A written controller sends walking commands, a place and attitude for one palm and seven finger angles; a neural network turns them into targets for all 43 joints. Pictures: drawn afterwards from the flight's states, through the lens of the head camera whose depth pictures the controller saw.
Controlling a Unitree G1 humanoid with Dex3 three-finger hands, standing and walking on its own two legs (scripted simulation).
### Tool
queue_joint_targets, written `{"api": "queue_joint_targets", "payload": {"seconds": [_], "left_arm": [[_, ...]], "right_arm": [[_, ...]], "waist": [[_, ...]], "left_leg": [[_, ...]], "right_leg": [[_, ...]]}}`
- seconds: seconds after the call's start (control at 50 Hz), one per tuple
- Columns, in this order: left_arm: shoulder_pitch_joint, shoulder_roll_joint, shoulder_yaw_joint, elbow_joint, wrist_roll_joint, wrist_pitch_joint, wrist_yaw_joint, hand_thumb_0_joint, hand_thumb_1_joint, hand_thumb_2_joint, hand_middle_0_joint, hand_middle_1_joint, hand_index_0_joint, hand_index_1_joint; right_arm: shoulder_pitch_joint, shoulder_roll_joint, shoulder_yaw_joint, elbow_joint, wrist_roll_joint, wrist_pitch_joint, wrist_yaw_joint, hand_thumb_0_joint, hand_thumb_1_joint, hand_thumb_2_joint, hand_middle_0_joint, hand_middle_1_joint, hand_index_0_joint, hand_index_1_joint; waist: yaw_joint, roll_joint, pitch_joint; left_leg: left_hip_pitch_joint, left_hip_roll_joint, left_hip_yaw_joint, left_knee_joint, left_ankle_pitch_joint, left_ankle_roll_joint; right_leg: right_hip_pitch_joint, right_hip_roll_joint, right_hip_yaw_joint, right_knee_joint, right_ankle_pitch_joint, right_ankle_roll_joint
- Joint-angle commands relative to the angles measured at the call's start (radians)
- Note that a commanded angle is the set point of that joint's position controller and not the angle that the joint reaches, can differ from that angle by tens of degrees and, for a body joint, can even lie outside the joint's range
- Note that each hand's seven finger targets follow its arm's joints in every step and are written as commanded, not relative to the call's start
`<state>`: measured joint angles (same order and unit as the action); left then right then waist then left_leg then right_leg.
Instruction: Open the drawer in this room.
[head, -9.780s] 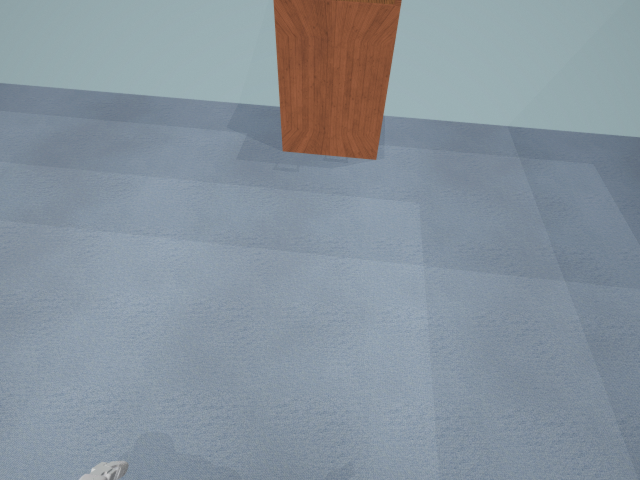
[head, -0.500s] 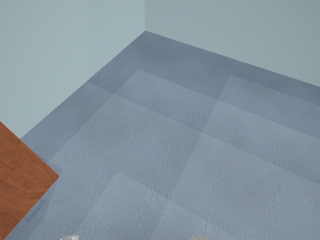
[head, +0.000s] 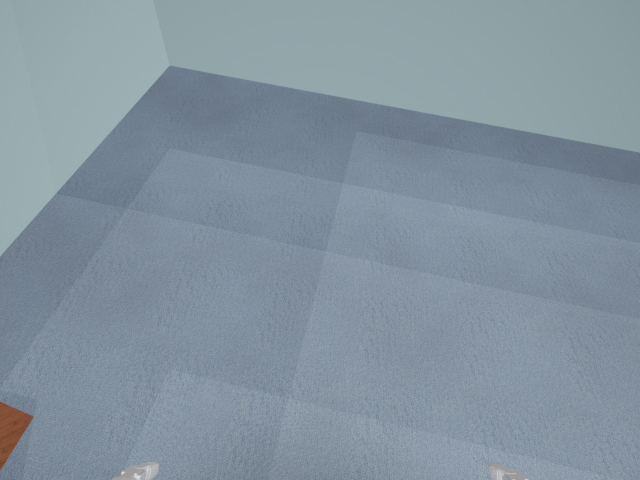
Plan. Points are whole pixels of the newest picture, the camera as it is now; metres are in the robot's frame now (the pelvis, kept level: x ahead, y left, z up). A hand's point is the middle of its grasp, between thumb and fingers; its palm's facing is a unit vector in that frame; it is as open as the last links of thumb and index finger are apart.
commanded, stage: walk to a spot facing it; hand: left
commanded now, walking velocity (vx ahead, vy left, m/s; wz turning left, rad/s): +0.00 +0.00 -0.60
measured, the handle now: out of the picture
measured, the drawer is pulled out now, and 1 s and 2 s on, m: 0.00 0.00 0.00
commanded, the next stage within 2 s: turn to face it in 0.50 s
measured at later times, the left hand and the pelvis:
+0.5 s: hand (245, 441) +0.19 +0.11 -0.15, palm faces -0.32 -0.92 -0.24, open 7.4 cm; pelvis +0.02 -0.04 -0.01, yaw -18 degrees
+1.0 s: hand (263, 403) +0.25 +0.10 -0.18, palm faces -0.26 -0.95 -0.17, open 7.4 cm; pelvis +0.14 -0.06 +0.00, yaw -17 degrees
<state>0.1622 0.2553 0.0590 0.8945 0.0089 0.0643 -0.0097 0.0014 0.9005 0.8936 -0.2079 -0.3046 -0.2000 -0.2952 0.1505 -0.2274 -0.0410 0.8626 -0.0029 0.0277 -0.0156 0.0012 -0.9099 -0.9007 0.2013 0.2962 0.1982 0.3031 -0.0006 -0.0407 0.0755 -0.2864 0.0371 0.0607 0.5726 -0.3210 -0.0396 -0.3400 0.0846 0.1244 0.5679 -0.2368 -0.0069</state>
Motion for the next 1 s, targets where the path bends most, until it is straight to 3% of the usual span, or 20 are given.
{"api": "queue_joint_targets", "payload": {"seconds": [0.0,0.04,0.1,0.2,0.3,0.34,0.38,0.4,0.42,0.44,0.48,0.54,0.72,0.78,0.8,0.82,0.84,0.86,0.9,0.98], "left_arm": [[-0.026,0.116,0.047,-0.115,0.012,-0.009,0.001,0.0,0.9,0.9,-0.2,-0.3,-0.2,-0.3],[-0.017,0.122,0.064,-0.089,0.019,-0.012,-0.019,0.0,0.9,0.9,-0.2,-0.3,-0.2,-0.3],[-0.003,0.082,0.053,-0.076,0.012,-0.009,-0.029,0.0,0.9,0.9,-0.2,-0.3,-0.2,-0.3],[-0.082,0.054,0.04,-0.098,0.009,-0.006,-0.029,0.0,0.9,0.9,-0.2,-0.3,-0.2,-0.3],[-0.122,0.034,0.028,-0.102,0.011,-0.02,-0.04,0.0,0.9,0.9,-0.2,-0.3,-0.2,-0.3],[-0.103,0.033,0.028,-0.094,0.011,-0.031,-0.042,0.0,0.9,0.9,-0.2,-0.3,-0.2,-0.3],[0.04,0.061,0.036,-0.043,0.014,-0.048,-0.034,0.0,0.9,0.9,-0.2,-0.3,-0.2,-0.3],[0.147,0.168,0.054,-0.008,0.021,-0.065,-0.02,0.0,0.9,0.9,-0.2,-0.3,-0.2,-0.3],[0.243,0.28,0.076,0.022,0.006,-0.062,-0.003,0.0,0.9,0.9,-0.2,-0.3,-0.2,-0.3],[0.273,0.269,0.078,0.028,-0.006,-0.062,0.014,0.0,0.9,0.9,-0.2,-0.3,-0.2,-0.3],[0.159,0.195,0.058,0.011,0.002,-0.076,0.018,0.0,0.9,0.9,-0.2,-0.3,-0.2,-0.3],[0.072,0.14,0.034,-0.004,0.009,-0.099,0.014,0.0,0.9,0.9,-0.2,-0.3,-0.2,-0.3],[0.114,0.088,-0.005,0.106,0.011,-0.114,0.041,0.0,0.9,0.9,-0.2,-0.3,-0.2,-0.3],[0.09,0.095,-0.002,0.115,0.003,-0.099,0.053,0.0,0.9,0.9,-0.2,-0.3,-0.2,-0.3],[0.111,0.085,-0.002,0.113,-0.001,-0.092,0.053,0.0,0.9,0.9,-0.2,-0.3,-0.2,-0.3],[0.175,0.045,-0.001,0.1,-0.019,-0.085,0.055,0.0,0.9,0.9,-0.2,-0.3,-0.2,-0.3],[0.19,0.031,-0.011,0.083,-0.015,-0.076,0.057,0.0,0.9,0.9,-0.2,-0.3,-0.2,-0.3],[0.134,0.043,-0.004,0.081,-0.011,-0.065,0.058,0.0,0.9,0.9,-0.2,-0.3,-0.2,-0.3],[0.031,0.046,0.007,0.06,0.001,-0.063,0.039,0.0,0.9,0.9,-0.2,-0.3,-0.2,-0.3],[0.06,0.016,0.02,0.05,0.009,-0.043,0.032,0.0,0.9,0.9,-0.2,-0.3,-0.2,-0.3]], "right_arm": [[0.076,-0.26,-0.05,-0.068,-0.021,-0.024,-0.02,0.0,-0.9,-0.9,0.2,0.3,0.2,0.3],[-0.006,-0.183,-0.033,-0.092,-0.025,-0.033,-0.019,0.0,-0.9,-0.9,0.2,0.3,0.2,0.3],[0.014,-0.158,-0.036,-0.079,-0.02,-0.037,-0.019,0.0,-0.9,-0.9,0.2,0.3,0.2,0.3],[0.124,-0.175,-0.054,-0.03,-0.021,-0.033,-0.012,0.0,-0.9,-0.9,0.2,0.3,0.2,0.3],[0.154,-0.203,-0.068,0.003,-0.029,-0.031,0.001,0.0,-0.9,-0.9,0.2,0.3,0.2,0.3],[0.15,-0.212,-0.07,0.014,-0.031,-0.031,0.006,0.0,-0.9,-0.9,0.2,0.3,0.2,0.3],[0.12,-0.202,-0.068,0.01,-0.023,-0.032,0.009,0.0,-0.9,-0.9,0.2,0.3,0.2,0.3],[0.125,-0.139,-0.053,-0.014,-0.01,-0.031,0.019,0.0,-0.9,-0.9,0.2,0.3,0.2,0.3],[-0.005,-0.078,-0.025,-0.09,-0.013,-0.024,0.024,0.0,-0.9,-0.9,0.2,0.3,0.2,0.3],[-0.072,-0.118,-0.025,-0.114,-0.014,-0.016,0.014,0.0,-0.9,-0.9,0.2,0.3,0.2,0.3],[-0.086,-0.121,-0.034,-0.084,-0.023,-0.024,0.019,0.0,-0.9,-0.9,0.2,0.3,0.2,0.3],[0.018,-0.098,-0.033,-0.014,-0.029,-0.025,0.028,0.0,-0.9,-0.9,0.2,0.3,0.2,0.3],[0.023,-0.029,0.007,0.063,-0.008,-0.04,0.026,0.0,-0.9,-0.9,0.2,0.3,0.2,0.3],[0.156,-0.065,-0.003,0.117,-0.017,-0.044,0.019,0.0,-0.9,-0.9,0.2,0.3,0.2,0.3],[0.233,-0.123,-0.018,0.132,-0.024,-0.046,0.019,0.0,-0.9,-0.9,0.2,0.3,0.2,0.3],[0.298,-0.205,-0.034,0.124,-0.035,-0.043,0.013,0.0,-0.9,-0.9,0.2,0.3,0.2,0.3],[0.29,-0.23,-0.035,0.128,-0.017,-0.032,-0.001,0.0,-0.9,-0.9,0.2,0.3,0.2,0.3],[0.24,-0.219,-0.036,0.126,-0.013,-0.028,-0.008,0.0,-0.9,-0.9,0.2,0.3,0.2,0.3],[0.135,-0.154,-0.032,0.087,-0.016,-0.027,-0.005,0.0,-0.9,-0.9,0.2,0.3,0.2,0.3],[0.091,-0.132,-0.039,0.06,-0.019,-0.031,0.002,0.0,-0.9,-0.9,0.2,0.3,0.2,0.3]], "waist": [[-0.033,0.365,-0.1],[0.012,0.184,-0.047],[0.004,0.19,-0.076],[-0.049,0.214,-0.079],[-0.074,0.268,-0.105],[-0.058,0.266,-0.109],[0.023,0.183,-0.153],[0.074,-0.067,-0.2],[0.141,-0.31,-0.154],[0.151,-0.254,-0.128],[0.089,-0.158,-0.007],[0.011,-0.09,-0.025],[0.006,-0.113,-0.054],[-0.055,-0.061,-0.074],[-0.075,0.081,-0.136],[-0.075,0.301,-0.217],[-0.058,0.394,-0.261],[-0.054,0.337,-0.223],[-0.036,0.186,-0.092],[-0.006,0.142,-0.118]], "left_leg": [[0.114,0.483,-0.437,-0.361,0.062,0.183],[0.049,0.344,-0.237,-0.332,0.112,0.16],[0.163,0.277,-0.05,-0.264,0.339,0.144],[0.252,0.322,-0.004,-0.222,0.491,0.173],[0.249,0.351,0.04,-0.211,0.284,0.15],[0.231,0.354,0.065,-0.172,0.229,0.125],[0.118,0.301,0.147,0.029,0.158,0.057],[-0.151,0.228,0.215,0.27,0.019,0.0],[-0.457,0.096,0.157,0.514,-0.362,-0.044],[-0.491,0.114,0.009,0.588,-0.326,-0.031],[-0.501,0.137,-0.041,0.619,-0.17,-0.03],[-0.351,0.112,0.01,0.505,-0.043,-0.053],[-0.165,0.024,0.055,0.143,0.096,-0.008],[0.045,-0.005,0.035,-0.033,0.296,0.022],[0.176,0.059,-0.053,-0.054,0.585,0.057],[0.337,0.279,-0.32,-0.059,0.979,0.183],[0.3,0.378,-0.475,-0.17,0.991,0.272],[0.22,0.358,-0.483,-0.222,0.729,0.278],[0.072,0.279,-0.418,-0.267,0.394,0.249],[0.011,0.192,-0.31,-0.312,0.243,0.197]], "right_leg": [[-0.236,-0.057,-0.016,0.497,-0.346,0.051],[-0.215,-0.08,-0.052,0.649,-0.216,0.063],[-0.243,-0.106,-0.107,0.644,-0.157,0.085],[-0.219,-0.142,-0.165,0.461,-0.212,0.096],[-0.101,-0.126,-0.238,0.209,-0.248,0.069],[-0.033,-0.105,-0.268,0.089,-0.232,0.049],[0.207,-0.083,-0.287,-0.137,-0.058,0.015],[0.491,-0.262,-0.064,-0.236,-0.081,-0.059],[0.551,-0.489,0.31,-0.285,0.135,-0.169],[0.465,-0.516,0.353,-0.307,0.141,-0.216],[0.345,-0.44,0.252,-0.322,0.03,-0.202],[0.252,-0.334,0.05,-0.294,0.259,-0.155],[0.326,-0.297,-0.116,-0.219,0.66,-0.106],[0.282,-0.286,-0.175,-0.031,0.619,-0.045],[0.214,-0.237,-0.212,0.145,0.443,-0.006],[0.025,-0.13,-0.253,0.368,-0.003,0.044],[-0.003,-0.078,-0.165,0.585,-0.444,0.051],[-0.051,-0.107,-0.097,0.641,-0.416,0.045],[-0.121,-0.163,-0.094,0.632,-0.305,0.05],[-0.094,-0.164,-0.119,0.54,-0.172,0.065]]}}
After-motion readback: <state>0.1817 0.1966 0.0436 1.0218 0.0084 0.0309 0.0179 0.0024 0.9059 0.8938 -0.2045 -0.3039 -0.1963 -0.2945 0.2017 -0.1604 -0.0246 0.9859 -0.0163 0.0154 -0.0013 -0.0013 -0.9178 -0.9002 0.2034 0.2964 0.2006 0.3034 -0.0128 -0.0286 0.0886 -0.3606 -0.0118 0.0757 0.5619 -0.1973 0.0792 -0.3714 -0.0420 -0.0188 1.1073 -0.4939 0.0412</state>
